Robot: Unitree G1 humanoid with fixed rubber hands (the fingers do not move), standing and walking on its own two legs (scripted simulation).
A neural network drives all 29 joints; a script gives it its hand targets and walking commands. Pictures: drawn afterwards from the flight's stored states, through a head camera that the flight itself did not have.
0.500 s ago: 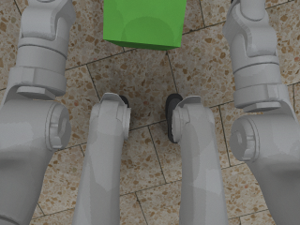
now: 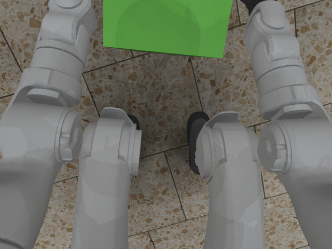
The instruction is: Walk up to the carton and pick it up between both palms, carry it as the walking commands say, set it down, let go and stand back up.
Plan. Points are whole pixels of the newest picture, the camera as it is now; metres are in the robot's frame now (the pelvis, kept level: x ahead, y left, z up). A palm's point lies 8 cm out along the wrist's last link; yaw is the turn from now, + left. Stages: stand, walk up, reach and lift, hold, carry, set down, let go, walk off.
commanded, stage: reach and lift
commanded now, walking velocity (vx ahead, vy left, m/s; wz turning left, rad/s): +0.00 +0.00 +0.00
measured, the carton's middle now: out of the picture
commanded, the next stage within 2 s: none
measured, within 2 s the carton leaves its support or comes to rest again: leaves its support in 1.36 s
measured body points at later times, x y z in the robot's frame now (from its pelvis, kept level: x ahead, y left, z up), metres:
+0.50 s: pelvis +0.00 -0.01 -0.03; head +0.37 +0.00 +0.22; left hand +0.54 +0.17 -0.21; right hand +0.53 -0.17 -0.21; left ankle +0.11 +0.11 -0.36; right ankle +0.12 -0.13 -0.36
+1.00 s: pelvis +0.01 +0.00 -0.02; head +0.39 +0.02 +0.21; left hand +0.55 +0.14 -0.22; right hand +0.56 -0.12 -0.20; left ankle +0.11 +0.11 -0.36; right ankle +0.12 -0.13 -0.36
